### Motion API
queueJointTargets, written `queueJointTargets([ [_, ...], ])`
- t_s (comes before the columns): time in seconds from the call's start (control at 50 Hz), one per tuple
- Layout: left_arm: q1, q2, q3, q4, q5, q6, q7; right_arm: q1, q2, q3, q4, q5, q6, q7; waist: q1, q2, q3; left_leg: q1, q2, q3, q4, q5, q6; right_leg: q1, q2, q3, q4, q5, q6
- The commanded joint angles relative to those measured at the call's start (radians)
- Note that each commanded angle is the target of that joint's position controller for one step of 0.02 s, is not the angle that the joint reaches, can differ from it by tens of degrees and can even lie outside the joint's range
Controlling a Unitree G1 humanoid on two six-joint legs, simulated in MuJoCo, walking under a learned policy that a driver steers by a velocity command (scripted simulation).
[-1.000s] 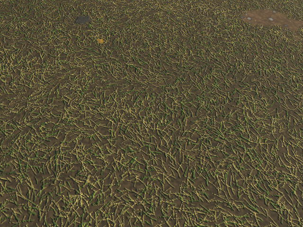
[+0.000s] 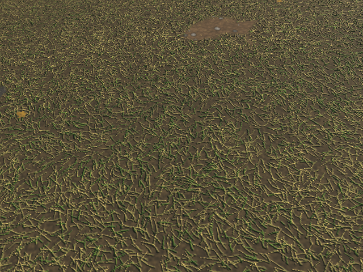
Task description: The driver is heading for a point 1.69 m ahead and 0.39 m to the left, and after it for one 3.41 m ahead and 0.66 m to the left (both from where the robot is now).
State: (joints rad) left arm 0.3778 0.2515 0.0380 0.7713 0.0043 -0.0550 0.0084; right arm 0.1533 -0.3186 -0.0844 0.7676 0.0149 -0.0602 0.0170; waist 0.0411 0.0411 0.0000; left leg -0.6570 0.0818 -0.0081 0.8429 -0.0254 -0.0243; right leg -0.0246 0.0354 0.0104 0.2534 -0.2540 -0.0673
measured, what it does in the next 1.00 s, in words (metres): walks ahead, turning left: left foot, then right foot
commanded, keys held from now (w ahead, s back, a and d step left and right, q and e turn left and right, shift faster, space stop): w+q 0.64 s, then w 0.36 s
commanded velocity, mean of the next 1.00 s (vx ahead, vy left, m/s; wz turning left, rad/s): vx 0.47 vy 0.00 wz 0.37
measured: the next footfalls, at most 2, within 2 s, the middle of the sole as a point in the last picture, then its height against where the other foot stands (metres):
left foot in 0.26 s outside the picture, level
right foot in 0.70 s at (215, 240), level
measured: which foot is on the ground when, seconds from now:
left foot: up 0.00-0.24, down 0.26-0.70, up 0.72-1.00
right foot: down 0.00-0.26, up 0.28-0.68, down 0.70-1.00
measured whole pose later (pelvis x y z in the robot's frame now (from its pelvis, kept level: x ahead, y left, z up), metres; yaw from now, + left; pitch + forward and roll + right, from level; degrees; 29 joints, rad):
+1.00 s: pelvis +0.57 +0.07 +0.00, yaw +26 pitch +1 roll -1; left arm 0.40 0.26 0.04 0.79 -0.01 -0.09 -0.01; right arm 0.15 -0.28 -0.04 0.68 0.01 -0.05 0.01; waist 0.08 0.05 0.01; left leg -0.62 0.07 -0.04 0.86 -0.17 0.00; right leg -0.12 0.03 -0.02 0.29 -0.20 -0.04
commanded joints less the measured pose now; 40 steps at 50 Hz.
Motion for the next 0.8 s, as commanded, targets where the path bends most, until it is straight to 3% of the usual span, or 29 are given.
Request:
queueJointTargets([
  [0.02, -0.002, 0.182, 0.049, -0.043, 0.002, -0.021, 0.007, -0.149, -0.027, 0.010, -0.091, 0.011, -0.018, 0.016, 0.036, -0.130, 0.082, -0.085, 0.003, 0.005, -0.124, 0.106, -0.002, 0.011, -0.231, 0.080, -0.154, 0.163, -0.105],
  [0.12, 0.042, 0.187, 0.053, -0.005, -0.005, -0.015, 0.003, -0.236, -0.012, 0.030, -0.134, 0.017, -0.029, 0.050, 0.070, -0.098, 0.149, -0.087, -0.027, 0.028, -0.264, 0.095, 0.045, 0.083, -0.274, -0.008, -0.152, 0.260, -0.107],
  [0.16, 0.045, 0.193, 0.056, 0.002, -0.009, -0.007, 0.005, -0.247, -0.014, 0.032, -0.151, 0.015, -0.035, 0.064, 0.060, -0.105, 0.138, -0.065, -0.052, 0.053, -0.298, 0.035, 0.076, 0.137, -0.288, -0.039, -0.097, 0.435, -0.095],
  [0.2, 0.032, 0.216, 0.060, -0.005, -0.007, 0.001, 0.015, -0.197, -0.044, 0.019, -0.153, 0.010, -0.034, 0.067, 0.017, -0.151, 0.057, 0.051, -0.113, 0.106, -0.292, -0.047, 0.116, 0.186, -0.286, -0.075, 0.038, 0.873, -0.070],
  [0.22, 0.027, 0.231, 0.063, -0.010, -0.004, 0.010, 0.023, -0.117, -0.077, 0.002, -0.140, 0.010, -0.029, 0.064, -0.029, -0.174, -0.013, 0.153, -0.152, 0.130, -0.280, -0.091, 0.138, 0.204, -0.277, -0.093, 0.165, 1.076, -0.055],
  [0.24, 0.010, 0.239, 0.063, -0.018, -0.003, 0.018, 0.031, 0.031, -0.122, -0.022, -0.108, 0.013, -0.026, 0.055, -0.112, -0.166, -0.103, 0.364, -0.187, 0.138, -0.311, -0.064, 0.171, 0.139, -0.254, -0.126, 0.363, 1.148, -0.028],
  [0.26, 0.005, 0.238, 0.057, -0.036, 0.004, 0.013, 0.037, 0.192, -0.176, -0.046, -0.082, 0.014, -0.016, 0.037, -0.193, -0.120, -0.196, 0.687, -0.106, -0.006, -0.309, -0.055, 0.221, -0.098, -0.234, -0.125, 0.618, 0.952, 0.008],
  [0.28, 0.106, 0.099, 0.011, -0.080, 0.022, -0.014, 0.016, 0.280, -0.273, -0.067, -0.075, 0.011, -0.014, 0.029, -0.125, 0.155, -0.342, 1.101, 0.195, -0.573, -0.333, -0.257, 0.430, -0.565, -0.035, -0.089, 1.061, 0.079, 0.089],
  [0.3, 0.039, 0.144, 0.013, -0.071, 0.003, -0.056, -0.001, 0.295, -0.185, -0.042, -0.072, 0.011, -0.014, 0.023, -0.171, 0.091, -0.440, 1.151, 0.251, -0.829, -0.503, -0.363, 0.445, -0.686, 0.023, 0.106, 1.184, -0.280, 0.072],
  [0.32, -0.082, 0.194, 0.029, -0.119, -0.045, -0.079, -0.016, 0.245, -0.157, -0.031, -0.074, 0.003, -0.013, 0.017, -0.179, 0.063, -0.265, 1.029, 0.221, -0.668, -0.545, -0.359, 0.383, -0.776, -0.040, 0.127, 1.185, -0.211, 0.055],
  [0.34, -0.126, 0.186, 0.021, -0.139, -0.044, -0.094, -0.016, 0.176, -0.140, -0.024, -0.087, 0.005, -0.012, 0.014, -0.139, -0.023, -0.153, 0.854, 0.181, -0.548, -0.565, -0.298, 0.352, -0.761, -0.088, 0.111, 1.095, -0.132, 0.041],
  [0.36, -0.140, 0.179, 0.024, -0.138, -0.019, -0.097, -0.011, 0.114, -0.115, -0.016, -0.101, 0.003, -0.012, 0.013, -0.094, -0.072, -0.070, 0.697, 0.138, -0.464, -0.589, -0.205, 0.334, -0.718, -0.118, 0.096, 0.998, -0.095, 0.049],
  [0.38, -0.119, 0.182, 0.031, -0.137, -0.005, -0.087, -0.008, 0.075, -0.097, -0.008, -0.118, -0.011, -0.014, 0.009, -0.052, -0.041, -0.035, 0.579, 0.104, -0.401, -0.617, -0.123, 0.329, -0.646, -0.143, 0.096, 0.949, -0.066, 0.059],
  [0.42, -0.072, 0.162, 0.030, -0.132, 0.007, -0.061, -0.006, 0.036, -0.094, -0.009, -0.132, -0.009, -0.014, 0.001, -0.010, 0.004, -0.013, 0.441, 0.070, -0.338, -0.654, -0.034, 0.342, -0.580, -0.153, 0.073, 0.882, -0.050, 0.096],
  [0.46, -0.095, 0.138, 0.021, -0.146, 0.016, -0.046, -0.001, 0.037, -0.115, -0.013, -0.126, -0.004, -0.018, -0.008, -0.005, 0.010, 0.014, 0.334, 0.041, -0.262, -0.664, 0.034, 0.335, -0.553, -0.148, 0.042, 0.763, 0.008, 0.134],
  [0.5, -0.181, 0.109, 0.007, -0.170, 0.018, -0.047, 0.001, 0.053, -0.133, -0.020, -0.118, 0.001, -0.016, -0.017, -0.036, 0.014, 0.028, 0.276, -0.008, -0.204, -0.651, 0.004, 0.297, -0.509, -0.125, 0.027, 0.585, 0.163, 0.150],
  [0.54, -0.274, 0.094, 0.001, -0.190, 0.010, -0.055, -0.004, 0.103, -0.144, -0.025, -0.103, 0.009, -0.008, -0.023, -0.085, 0.023, 0.019, 0.277, -0.027, -0.199, -0.623, -0.056, 0.262, -0.450, -0.081, 0.019, 0.417, 0.305, 0.158],
  [0.6, -0.319, 0.133, 0.016, -0.206, -0.014, -0.063, -0.014, 0.159, -0.149, -0.028, -0.083, 0.020, 0.005, -0.028, -0.100, 0.047, -0.004, 0.364, 0.014, -0.286, -0.556, -0.152, 0.232, -0.410, -0.061, 0.063, 0.303, 0.339, 0.152],
  [0.64, -0.295, 0.166, 0.033, -0.205, -0.019, -0.068, -0.018, 0.160, -0.139, -0.027, -0.084, 0.017, 0.010, -0.031, -0.076, 0.066, -0.014, 0.428, 0.048, -0.354, -0.483, -0.188, 0.206, -0.385, -0.066, 0.084, 0.277, 0.264, 0.126],
  [0.68, -0.179, 0.183, 0.051, -0.175, -0.015, -0.075, -0.020, 0.162, -0.103, -0.017, -0.083, 0.004, 0.015, -0.028, -0.016, 0.080, -0.047, 0.445, 0.034, -0.351, -0.372, -0.151, 0.170, -0.250, -0.065, 0.049, 0.248, 0.196, 0.076],
  [0.7, -0.074, 0.215, 0.064, -0.164, 0.001, -0.081, -0.015, 0.181, -0.045, 0.005, -0.087, -0.005, 0.013, -0.022, 0.034, 0.032, -0.132, 0.408, -0.024, -0.294, -0.176, -0.156, 0.134, -0.082, -0.141, 0.109, 0.241, 0.151, 0.026],
  [0.72, 0.021, 0.302, 0.081, -0.154, 0.027, -0.077, -0.012, 0.304, 0.039, 0.030, -0.102, -0.004, 0.003, -0.019, 0.004, -0.221, -0.275, 0.163, -0.152, -0.172, 0.178, -0.405, 0.066, 0.230, -0.358, 0.471, 0.182, -0.001, -0.098],
  [0.74, 0.097, 0.304, 0.091, -0.106, 0.009, -0.066, -0.028, 0.348, 0.001, 0.031, -0.103, 0.027, -0.005, -0.019, 0.006, -0.426, -0.301, -0.066, -0.165, -0.147, 0.406, -0.565, 0.043, 0.306, -0.459, 0.857, 0.040, -0.297, -0.195],
  [0.76, 0.045, 0.219, 0.068, -0.124, -0.002, -0.065, -0.030, 0.275, -0.091, 0.010, -0.096, 0.033, -0.005, -0.022, 0.032, -0.266, -0.173, -0.134, -0.120, -0.184, 0.494, -0.486, 0.042, 0.228, -0.420, 0.783, 0.011, -0.383, -0.164],
  [0.78, -0.003, 0.183, 0.056, -0.127, 0.000, -0.059, -0.026, 0.168, -0.111, 0.005, -0.116, 0.020, -0.004, -0.023, 0.038, -0.169, -0.087, -0.136, -0.084, -0.148, 0.493, -0.404, 0.045, 0.125, -0.376, 0.609, 0.023, -0.280, -0.133],
  [0.8, -0.044, 0.166, 0.049, -0.126, 0.009, -0.055, -0.025, 0.104, -0.101, 0.007, -0.135, 0.003, -0.006, -0.024, 0.027, -0.117, -0.035, -0.112, -0.058, -0.131, 0.440, -0.348, 0.048, 0.026, -0.331, 0.490, 0.020, -0.132, -0.126],
])
Velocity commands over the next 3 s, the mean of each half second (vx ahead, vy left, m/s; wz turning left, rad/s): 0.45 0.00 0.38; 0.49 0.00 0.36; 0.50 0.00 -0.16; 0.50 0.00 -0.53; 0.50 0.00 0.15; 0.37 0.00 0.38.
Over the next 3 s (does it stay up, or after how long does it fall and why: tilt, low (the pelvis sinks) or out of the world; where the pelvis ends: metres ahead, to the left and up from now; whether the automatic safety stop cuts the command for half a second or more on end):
stays up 1.65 0.30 -0.16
